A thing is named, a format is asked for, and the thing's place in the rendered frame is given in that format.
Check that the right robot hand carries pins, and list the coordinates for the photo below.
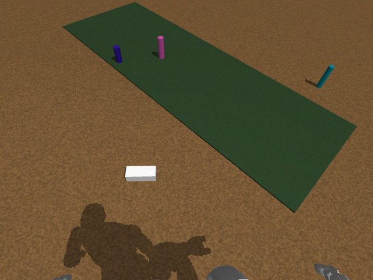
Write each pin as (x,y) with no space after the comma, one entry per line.
(329,272)

